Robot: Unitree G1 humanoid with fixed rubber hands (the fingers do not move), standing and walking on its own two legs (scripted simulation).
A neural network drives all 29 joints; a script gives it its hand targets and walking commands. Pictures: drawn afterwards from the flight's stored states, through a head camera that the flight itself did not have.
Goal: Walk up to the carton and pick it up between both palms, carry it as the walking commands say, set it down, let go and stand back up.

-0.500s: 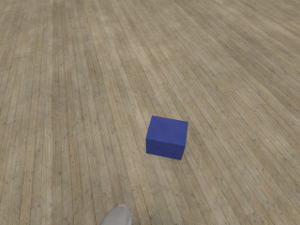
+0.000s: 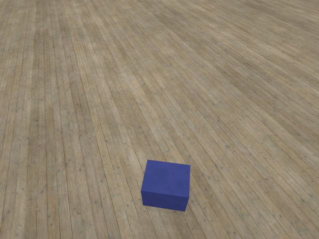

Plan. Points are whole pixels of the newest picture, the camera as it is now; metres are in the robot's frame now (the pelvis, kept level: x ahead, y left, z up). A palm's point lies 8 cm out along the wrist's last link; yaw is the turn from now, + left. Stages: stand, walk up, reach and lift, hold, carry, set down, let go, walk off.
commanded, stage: walk up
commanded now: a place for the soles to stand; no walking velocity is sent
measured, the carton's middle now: (166, 185) +0.56 -0.06 -0.65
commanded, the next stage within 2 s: none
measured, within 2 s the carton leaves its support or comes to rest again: neither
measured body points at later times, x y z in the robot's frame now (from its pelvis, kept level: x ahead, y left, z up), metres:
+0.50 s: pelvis +0.07 +0.03 +0.00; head +0.08 +0.04 +0.45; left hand +0.13 +0.30 -0.13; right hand +0.21 -0.21 -0.12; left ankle +0.08 +0.15 -0.72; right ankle +0.08 -0.09 -0.72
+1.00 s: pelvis +0.05 +0.04 +0.02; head +0.05 +0.05 +0.47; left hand +0.08 +0.29 -0.13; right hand +0.12 -0.20 -0.12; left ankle +0.08 +0.15 -0.72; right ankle +0.08 -0.09 -0.72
